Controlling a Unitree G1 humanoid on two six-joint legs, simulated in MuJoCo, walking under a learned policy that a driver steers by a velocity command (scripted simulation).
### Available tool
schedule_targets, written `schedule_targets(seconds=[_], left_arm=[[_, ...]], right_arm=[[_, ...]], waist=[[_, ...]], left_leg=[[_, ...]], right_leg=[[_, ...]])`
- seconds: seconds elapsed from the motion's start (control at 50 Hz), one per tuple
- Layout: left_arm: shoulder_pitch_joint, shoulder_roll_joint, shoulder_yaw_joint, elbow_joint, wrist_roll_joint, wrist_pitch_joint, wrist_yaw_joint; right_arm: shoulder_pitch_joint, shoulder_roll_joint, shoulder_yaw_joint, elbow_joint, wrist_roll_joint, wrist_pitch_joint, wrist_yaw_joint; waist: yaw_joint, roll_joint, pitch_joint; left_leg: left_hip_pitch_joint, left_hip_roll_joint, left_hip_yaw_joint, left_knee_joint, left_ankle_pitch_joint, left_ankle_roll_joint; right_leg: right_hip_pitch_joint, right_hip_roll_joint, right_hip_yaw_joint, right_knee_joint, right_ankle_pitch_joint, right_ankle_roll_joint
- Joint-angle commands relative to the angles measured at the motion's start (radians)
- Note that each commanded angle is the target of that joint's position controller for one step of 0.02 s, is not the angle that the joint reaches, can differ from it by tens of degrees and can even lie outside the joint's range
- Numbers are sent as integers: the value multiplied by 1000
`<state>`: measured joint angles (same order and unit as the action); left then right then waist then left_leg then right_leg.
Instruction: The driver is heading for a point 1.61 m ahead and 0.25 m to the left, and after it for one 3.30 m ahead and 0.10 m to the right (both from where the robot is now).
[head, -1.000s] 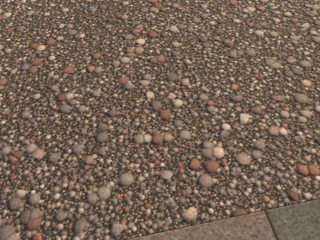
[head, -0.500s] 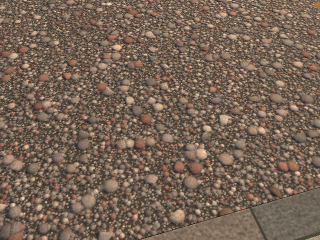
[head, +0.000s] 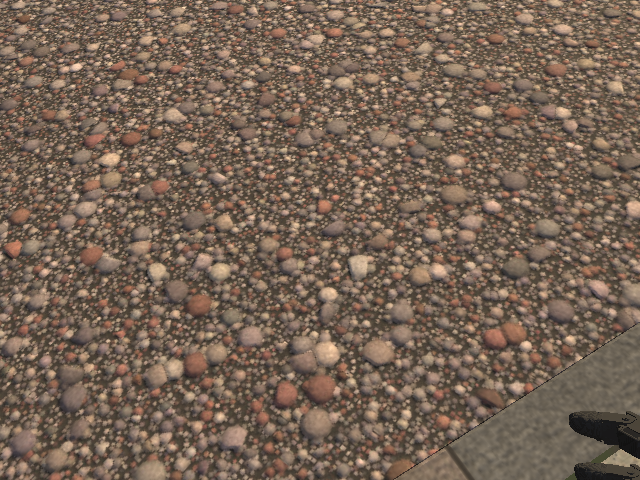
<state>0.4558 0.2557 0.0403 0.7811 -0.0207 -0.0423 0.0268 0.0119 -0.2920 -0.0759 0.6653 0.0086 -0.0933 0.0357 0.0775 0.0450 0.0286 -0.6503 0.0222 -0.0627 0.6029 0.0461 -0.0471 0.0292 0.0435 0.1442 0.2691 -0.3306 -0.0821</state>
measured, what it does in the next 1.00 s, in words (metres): walks ahead: left foot, then right foot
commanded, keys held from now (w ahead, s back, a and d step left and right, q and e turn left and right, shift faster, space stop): w+e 0.06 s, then w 0.04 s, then no key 0.18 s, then q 0.56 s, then w+q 0.16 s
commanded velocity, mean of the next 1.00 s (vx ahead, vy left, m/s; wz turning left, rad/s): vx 0.18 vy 0.00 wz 0.13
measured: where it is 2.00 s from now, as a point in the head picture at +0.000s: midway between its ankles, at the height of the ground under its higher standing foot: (308, 364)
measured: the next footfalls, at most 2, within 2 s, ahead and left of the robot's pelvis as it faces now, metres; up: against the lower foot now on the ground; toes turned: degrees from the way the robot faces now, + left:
left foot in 0.14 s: +0.28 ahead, +0.13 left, +0.00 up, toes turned -7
right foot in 0.52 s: +0.33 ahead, -0.12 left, +0.00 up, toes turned -1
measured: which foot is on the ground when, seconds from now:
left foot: up 0.00-0.12, down 0.14-0.52, up 0.54-0.88, down 0.90-1.00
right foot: down 0.00-0.14, up 0.16-0.50, down 0.52-0.90, up 0.92-1.00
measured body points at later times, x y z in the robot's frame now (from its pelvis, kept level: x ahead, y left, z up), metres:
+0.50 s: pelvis +0.23 +0.01 -0.01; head +0.26 +0.00 +0.44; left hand +0.45 +0.25 -0.09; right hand +0.27 -0.27 -0.14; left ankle +0.24 +0.13 -0.74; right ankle +0.29 -0.12 -0.74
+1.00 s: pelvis +0.28 +0.04 -0.01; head +0.30 +0.08 +0.44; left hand +0.36 +0.35 -0.12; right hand +0.45 -0.21 -0.10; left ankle +0.25 +0.12 -0.74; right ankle +0.30 -0.11 -0.69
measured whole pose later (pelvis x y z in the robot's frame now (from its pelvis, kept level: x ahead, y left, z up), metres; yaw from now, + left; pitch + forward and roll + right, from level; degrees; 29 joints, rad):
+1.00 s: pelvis +0.28 +0.04 -0.01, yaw +13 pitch +1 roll -2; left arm 0.16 0.31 0.08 0.72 -0.01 -0.01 0.02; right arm 0.25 -0.29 -0.06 0.72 0.01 0.00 0.02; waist 0.00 -0.04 0.02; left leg -0.28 -0.03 0.00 0.57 -0.32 0.07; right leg -0.47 -0.05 0.00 1.00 -0.46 0.01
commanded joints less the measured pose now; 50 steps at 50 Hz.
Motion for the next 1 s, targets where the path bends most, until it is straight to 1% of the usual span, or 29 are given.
schedule_targets(seconds=[0.02,0.06,0.1,0.12,0.14,0.16,0.18,0.2,0.22,0.24,0.26,0.32,0.36,0.44,0.5,0.52,0.54,0.56,0.58,0.62,0.74,0.84,0.88,0.9,0.92,0.94,0.96,0.98,1.0], left_arm=[[60,185,54,-26,-10,1,13],[39,195,61,-28,-11,9,19],[6,202,67,-37,0,12,18],[-19,194,62,-47,5,14,14],[-50,155,47,-79,19,11,9],[125,17,11,-80,29,4,3],[180,113,22,-47,-2,-1,1],[62,187,47,-57,-21,2,0],[-42,201,47,-79,-12,6,3],[-105,186,47,-92,6,10,4],[-109,166,47,-104,13,15,2],[-83,66,19,-106,23,28,2],[-118,49,6,-120,36,26,4],[-211,114,24,-146,28,42,6],[-243,144,41,-176,39,42,11],[-227,200,54,-196,50,42,21],[-232,253,65,-211,58,52,29],[-199,226,65,-193,60,53,23],[-213,186,52,-199,55,45,19],[-317,141,38,-211,40,31,13],[-350,161,56,-183,39,39,21],[-343,208,76,-154,12,43,13],[-325,197,77,-133,-6,44,7],[-295,148,65,-117,6,42,0],[-325,59,35,-162,54,40,-11],[-428,108,48,-211,29,21,-9],[-469,171,67,-214,-3,6,-10],[-450,196,79,-201,-6,-5,-11],[-424,190,82,-174,11,-12,-7]], right_arm=[[-224,-51,-2,-130,6,-36,17],[-194,-71,-8,-125,9,-44,20],[-69,-115,-28,-93,6,-48,11],[63,-151,-45,-61,-2,-49,-1],[233,-182,-49,-41,-27,-48,-11],[333,-259,-62,-10,-48,-42,-12],[353,-177,-46,6,-28,-38,0],[262,-114,-26,-13,-13,-29,-5],[199,-77,-11,-10,-12,-21,-8],[167,-50,1,3,-13,-17,-6],[152,-49,6,18,-23,-21,-5],[95,-60,12,61,-25,-26,-3],[77,-105,1,75,-14,-13,-8],[105,-172,-17,90,14,29,-20],[108,-137,-4,92,27,50,-29],[135,-90,12,86,10,51,-29],[218,-36,27,86,1,50,-31],[194,-82,15,71,16,58,-40],[203,-141,-9,78,21,71,-45],[250,-144,-27,107,19,109,-61],[166,-66,-4,29,15,136,-44],[168,-101,-16,-11,13,145,-12],[238,-108,-27,14,13,150,-12],[304,-146,-44,36,16,149,-21],[374,-258,-69,30,22,140,-40],[381,-289,-66,0,-16,104,-22],[335,-235,-50,-2,-23,77,-18],[289,-194,-36,-2,-8,63,-24],[264,-165,-25,-8,6,59,-33]], waist=[[32,-162,72],[4,-183,64],[-56,-223,-10],[-128,-222,-105],[-205,-195,-261],[-123,156,-466],[-135,231,-546],[-141,127,-350],[-133,27,-228],[-114,-23,-144],[-80,-2,-115],[-20,48,-93],[-24,68,-128],[-51,59,-126],[-32,45,-76],[-38,-44,-103],[-81,-231,-140],[-36,-329,-145],[-37,-266,-124],[-86,-190,-98],[-69,-195,-111],[-75,-204,-128],[-104,-168,-136],[-119,-63,-125],[-118,244,-113],[-187,212,-105],[-172,129,-24],[-138,112,22],[-122,85,24]], left_leg=[[-36,-41,31,-86,10,10],[40,-45,26,-116,-17,31],[222,-73,64,-120,-79,70],[414,-76,86,-154,-18,109],[734,53,-29,-98,67,177],[1154,362,-472,-59,251,364],[1146,427,-699,-183,205,414],[977,375,-512,-205,209,369],[820,320,-347,-202,314,330],[680,268,-244,-222,426,313],[578,242,-189,-254,459,300],[400,189,-85,-314,537,303],[376,169,-55,-310,562,299],[378,163,-105,-288,231,262],[294,108,-164,-210,-121,178],[246,50,-141,-102,-287,120],[155,-64,-19,74,-555,57],[92,-72,42,287,-701,24],[59,-44,6,462,-701,7],[57,-14,-10,557,-603,-22],[173,17,65,315,-452,-48],[300,2,123,77,-376,12],[465,-45,155,-80,-286,72],[602,-8,61,-152,-283,121],[739,264,-344,-226,-270,253],[658,360,-633,-380,-562,414],[628,333,-590,-433,-727,384],[605,296,-526,-437,-737,334],[602,258,-461,-430,-675,298]], right_leg=[[-20,-222,180,-19,362,-103],[-13,-240,204,12,432,-88],[-4,-230,178,120,734,-62],[-24,-174,132,287,896,-26],[-186,-126,136,530,761,10],[-543,59,79,943,-60,90],[-623,74,122,1123,-292,111],[-672,10,100,1157,-239,120],[-668,-35,47,1114,-185,125],[-647,-57,20,1055,-173,129],[-590,-86,13,990,-150,125],[-436,-102,-47,711,-111,137],[-340,-91,-78,532,-4,143],[-267,-42,-97,368,173,129],[-148,-58,-77,184,260,74],[-77,-194,36,143,377,25],[-27,-374,176,118,501,-88],[-69,-453,294,56,474,-195],[-87,-431,267,52,467,-206],[-140,-357,113,63,480,-143],[-169,-323,-71,67,531,-142],[-153,-367,-92,125,503,-121],[-257,-328,-148,188,180,-47],[-409,-273,-219,323,-49,20],[-706,-131,-315,716,-365,123],[-860,-42,-120,834,-348,116],[-900,-88,-68,854,-237,90],[-906,-105,-65,825,-127,75],[-883,-121,-64,797,-48,81]])
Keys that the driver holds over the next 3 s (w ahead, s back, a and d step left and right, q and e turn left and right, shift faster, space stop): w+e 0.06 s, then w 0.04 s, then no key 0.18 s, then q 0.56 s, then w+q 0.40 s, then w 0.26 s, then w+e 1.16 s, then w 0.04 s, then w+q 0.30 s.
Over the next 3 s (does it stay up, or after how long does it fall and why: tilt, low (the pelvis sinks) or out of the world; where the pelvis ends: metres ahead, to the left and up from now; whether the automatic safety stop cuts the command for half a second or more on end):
stays up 1.28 0.23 -0.01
